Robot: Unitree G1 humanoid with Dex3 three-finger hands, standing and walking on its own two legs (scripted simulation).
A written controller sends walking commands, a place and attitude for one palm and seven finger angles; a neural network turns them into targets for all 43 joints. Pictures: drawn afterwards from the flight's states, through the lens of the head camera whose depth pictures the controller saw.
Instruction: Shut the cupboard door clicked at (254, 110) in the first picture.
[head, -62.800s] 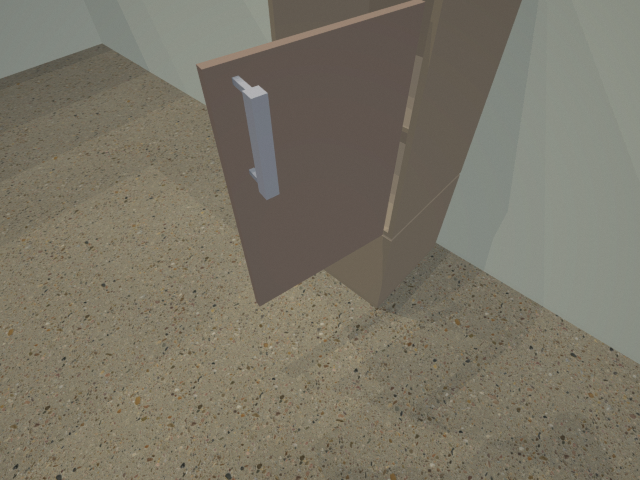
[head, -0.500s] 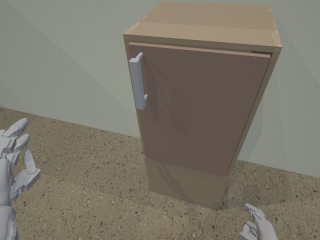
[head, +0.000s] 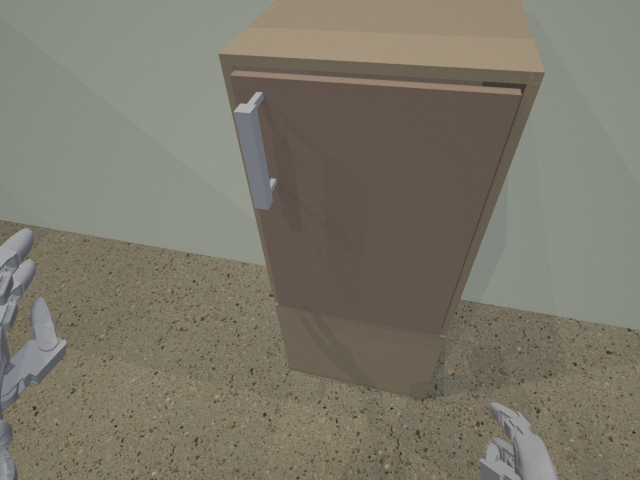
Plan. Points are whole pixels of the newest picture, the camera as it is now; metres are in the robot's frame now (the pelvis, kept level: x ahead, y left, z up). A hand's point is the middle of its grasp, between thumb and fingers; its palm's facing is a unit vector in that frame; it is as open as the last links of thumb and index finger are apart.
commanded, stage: step back with the hand held close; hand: left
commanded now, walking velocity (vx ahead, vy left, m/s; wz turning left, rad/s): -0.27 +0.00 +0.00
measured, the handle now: (260, 153) +0.55 +0.15 +0.14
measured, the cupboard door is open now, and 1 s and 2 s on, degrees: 0 0 0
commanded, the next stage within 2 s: stop stepping back and stand still in 1.00 s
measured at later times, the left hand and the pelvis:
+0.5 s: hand out of the picture +0.12 +0.28 +0.16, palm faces +0.47 -0.76 -0.45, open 7.4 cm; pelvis -0.08 +0.01 -0.02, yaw +1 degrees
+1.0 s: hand out of the picture +0.03 +0.29 +0.17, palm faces +0.50 -0.75 -0.43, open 7.5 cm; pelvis -0.16 +0.01 -0.02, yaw +1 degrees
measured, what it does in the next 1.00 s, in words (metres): walks backwards: right foot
